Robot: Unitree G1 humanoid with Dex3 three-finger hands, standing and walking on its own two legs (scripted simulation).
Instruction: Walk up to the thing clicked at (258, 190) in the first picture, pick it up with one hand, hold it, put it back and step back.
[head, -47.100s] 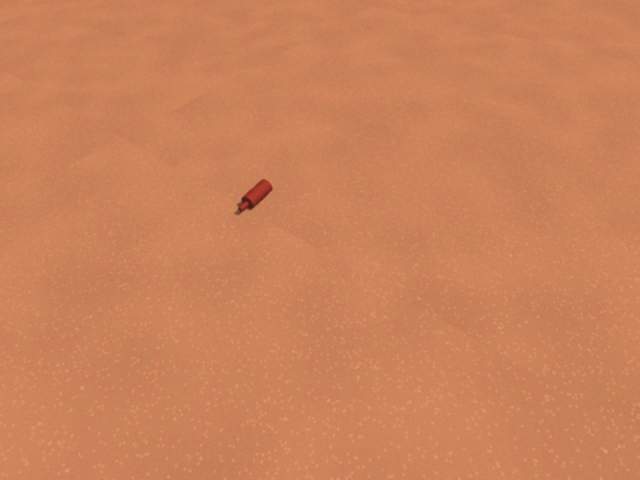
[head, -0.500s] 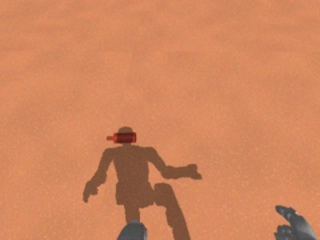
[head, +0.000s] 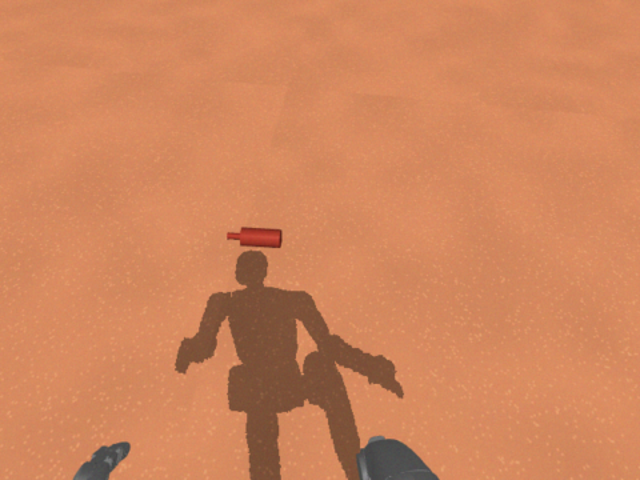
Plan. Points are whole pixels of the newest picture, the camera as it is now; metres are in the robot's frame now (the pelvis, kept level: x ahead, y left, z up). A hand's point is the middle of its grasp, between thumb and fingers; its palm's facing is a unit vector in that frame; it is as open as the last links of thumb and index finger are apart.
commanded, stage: step back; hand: left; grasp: from above
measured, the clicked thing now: (254, 237) +0.99 +0.21 -0.73
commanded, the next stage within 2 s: stand in 1.36 s
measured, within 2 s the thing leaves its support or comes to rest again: neither
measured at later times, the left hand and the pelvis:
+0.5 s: hand out of the picture -0.04 +0.26 -0.13, palm faces -0.03 -0.90 -0.44, open 7.4 cm; pelvis -0.11 -0.01 +0.00, yaw -2 degrees
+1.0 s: hand out of the picture +0.01 +0.23 -0.13, palm faces +0.00 -0.93 -0.38, open 7.4 cm; pelvis -0.08 -0.03 +0.00, yaw +0 degrees
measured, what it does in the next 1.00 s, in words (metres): steps on the spot: right foot, then left foot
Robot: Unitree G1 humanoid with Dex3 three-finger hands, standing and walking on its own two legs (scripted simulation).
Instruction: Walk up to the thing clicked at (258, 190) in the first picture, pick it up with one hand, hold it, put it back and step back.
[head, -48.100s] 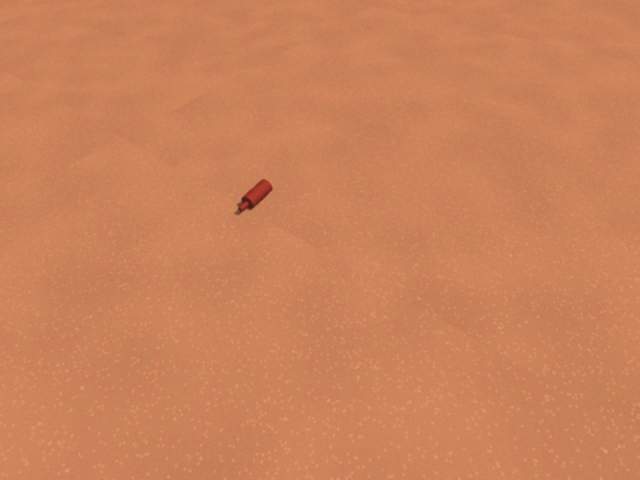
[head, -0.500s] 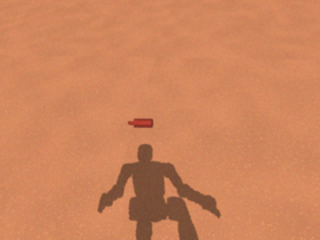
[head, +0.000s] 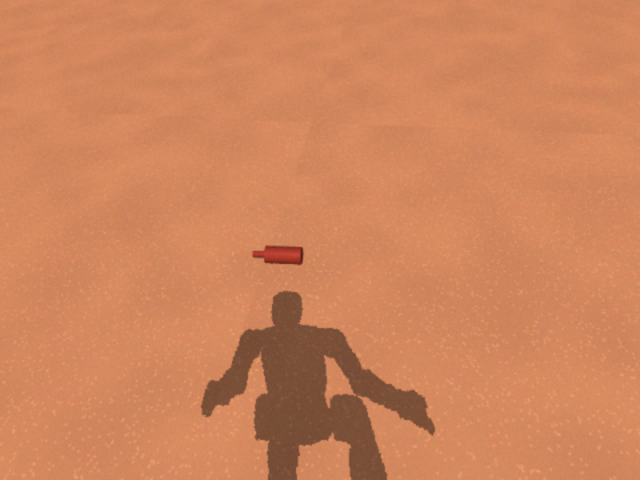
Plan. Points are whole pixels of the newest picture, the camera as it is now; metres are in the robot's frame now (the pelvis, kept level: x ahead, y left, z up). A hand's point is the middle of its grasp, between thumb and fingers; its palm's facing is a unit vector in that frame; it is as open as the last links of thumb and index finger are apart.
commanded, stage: step back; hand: left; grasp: from above
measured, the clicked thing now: (277, 254) +1.07 +0.24 -0.73
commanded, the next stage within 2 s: stand in 0.36 s
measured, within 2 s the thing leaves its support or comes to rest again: neither
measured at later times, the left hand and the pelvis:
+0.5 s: hand out of the picture +0.11 +0.28 -0.14, palm faces -0.02 -0.94 -0.35, open 7.4 cm; pelvis +0.02 +0.02 +0.01, yaw -1 degrees
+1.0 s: hand out of the picture +0.09 +0.26 -0.14, palm faces -0.07 -0.94 -0.34, open 7.4 cm; pelvis +0.01 +0.01 +0.02, yaw -1 degrees
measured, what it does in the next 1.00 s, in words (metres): steps on the spot: left foot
